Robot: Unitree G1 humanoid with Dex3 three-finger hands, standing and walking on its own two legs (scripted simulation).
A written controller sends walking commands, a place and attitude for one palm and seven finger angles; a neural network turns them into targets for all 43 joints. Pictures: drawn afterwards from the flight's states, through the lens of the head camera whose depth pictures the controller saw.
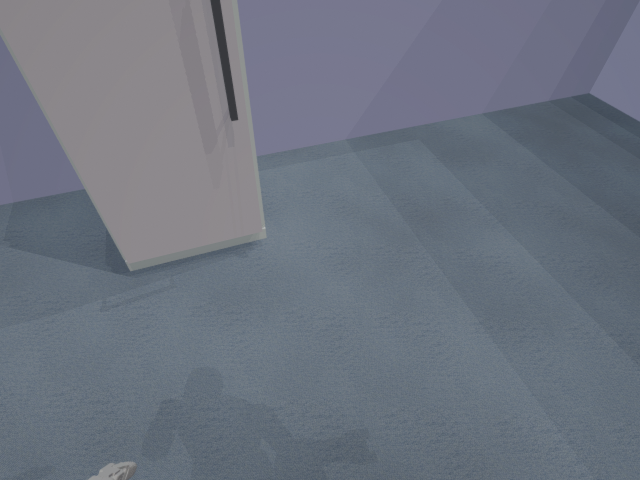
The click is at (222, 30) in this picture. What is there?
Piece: fridge door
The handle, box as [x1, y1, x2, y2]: [210, 0, 237, 120]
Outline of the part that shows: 210,0 231,120 237,119 220,3 219,0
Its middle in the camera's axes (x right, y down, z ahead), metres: -0.27 -0.54 +0.99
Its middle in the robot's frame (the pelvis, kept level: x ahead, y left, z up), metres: +1.10 +0.34 +0.12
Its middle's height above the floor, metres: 0.89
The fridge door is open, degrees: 0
